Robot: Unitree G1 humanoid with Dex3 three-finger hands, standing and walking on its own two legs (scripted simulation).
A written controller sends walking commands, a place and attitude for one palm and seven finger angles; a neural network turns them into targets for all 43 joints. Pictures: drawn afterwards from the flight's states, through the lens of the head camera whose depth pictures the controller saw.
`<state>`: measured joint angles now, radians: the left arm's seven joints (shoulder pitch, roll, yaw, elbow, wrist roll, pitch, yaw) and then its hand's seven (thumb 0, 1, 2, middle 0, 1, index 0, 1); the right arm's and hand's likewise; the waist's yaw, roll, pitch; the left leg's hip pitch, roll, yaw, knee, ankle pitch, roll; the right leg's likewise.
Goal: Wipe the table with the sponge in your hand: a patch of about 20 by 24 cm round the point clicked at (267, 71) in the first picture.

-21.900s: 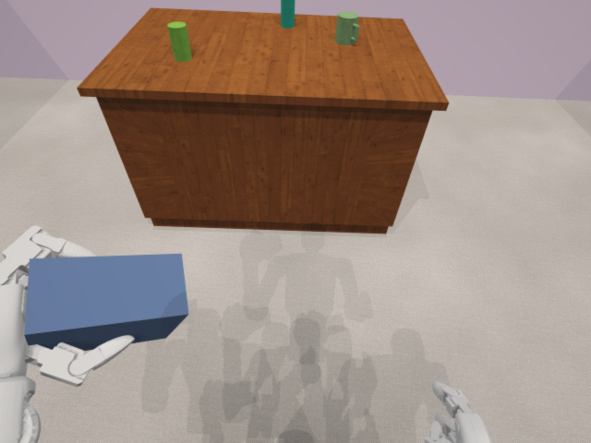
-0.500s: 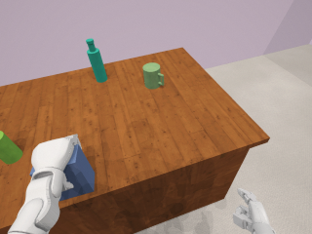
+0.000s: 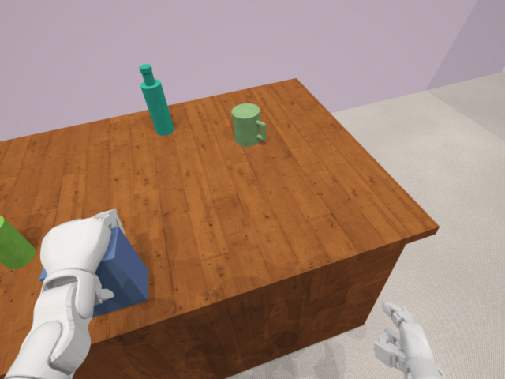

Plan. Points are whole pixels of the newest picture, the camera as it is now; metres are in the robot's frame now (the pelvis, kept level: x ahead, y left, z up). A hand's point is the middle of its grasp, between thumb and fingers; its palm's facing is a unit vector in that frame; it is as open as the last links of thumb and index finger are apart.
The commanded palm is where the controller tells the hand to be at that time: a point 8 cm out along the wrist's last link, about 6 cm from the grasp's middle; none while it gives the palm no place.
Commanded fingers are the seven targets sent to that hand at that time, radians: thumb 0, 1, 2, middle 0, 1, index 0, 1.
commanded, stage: move the sponge above the wiping area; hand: left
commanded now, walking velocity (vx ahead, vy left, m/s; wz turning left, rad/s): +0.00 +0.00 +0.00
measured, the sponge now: (107, 281) +0.24 +0.30 +0.01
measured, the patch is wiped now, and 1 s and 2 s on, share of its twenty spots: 0.00 0.00 0.00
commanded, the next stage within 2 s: lower the sponge onto the table in 1.02 s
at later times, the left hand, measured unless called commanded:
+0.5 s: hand (95, 251) +0.25 +0.30 +0.08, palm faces +0.09 -0.05 -0.99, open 10.7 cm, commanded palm +0.21 +0.29 +0.13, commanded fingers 0.00 0.10 1.30 -1.20 -1.60 -1.20 -1.60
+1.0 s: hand (82, 262) +0.23 +0.31 +0.08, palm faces +0.04 -0.06 -1.00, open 10.7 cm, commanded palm +0.20 +0.29 +0.13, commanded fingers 0.00 0.10 1.30 -1.20 -1.60 -1.20 -1.60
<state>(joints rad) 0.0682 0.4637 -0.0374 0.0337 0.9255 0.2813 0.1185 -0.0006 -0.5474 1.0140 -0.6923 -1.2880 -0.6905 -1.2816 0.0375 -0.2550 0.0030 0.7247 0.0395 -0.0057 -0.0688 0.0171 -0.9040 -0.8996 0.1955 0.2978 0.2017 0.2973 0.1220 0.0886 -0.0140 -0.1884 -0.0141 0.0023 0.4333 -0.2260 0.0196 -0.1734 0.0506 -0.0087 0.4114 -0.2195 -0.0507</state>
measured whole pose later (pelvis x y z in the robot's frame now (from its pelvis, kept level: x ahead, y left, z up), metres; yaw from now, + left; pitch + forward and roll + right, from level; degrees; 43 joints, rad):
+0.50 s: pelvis -0.01 +0.00 +0.00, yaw +0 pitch -2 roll +0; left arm 0.00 0.43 -0.09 0.04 0.93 0.42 0.13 0.00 -0.55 1.01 -0.69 -1.29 -0.69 -1.28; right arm 0.00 -0.23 0.04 0.73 0.05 0.03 -0.05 0.02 -0.90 -0.90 0.20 0.30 0.20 0.30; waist 0.12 0.10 -0.02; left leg -0.17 -0.02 0.00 0.40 -0.20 0.02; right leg -0.16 0.04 0.00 0.39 -0.20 -0.04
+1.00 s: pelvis -0.01 -0.01 +0.00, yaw +0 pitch -2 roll +0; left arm 0.04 0.47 -0.04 0.06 0.89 0.46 0.09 0.00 -0.55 1.01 -0.69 -1.29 -0.69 -1.28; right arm 0.01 -0.27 0.02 0.73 0.06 0.03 -0.06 0.02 -0.90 -0.90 0.20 0.30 0.20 0.30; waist 0.11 0.11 -0.02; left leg -0.16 -0.01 -0.01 0.41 -0.21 0.01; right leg -0.15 0.05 -0.01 0.40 -0.21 -0.06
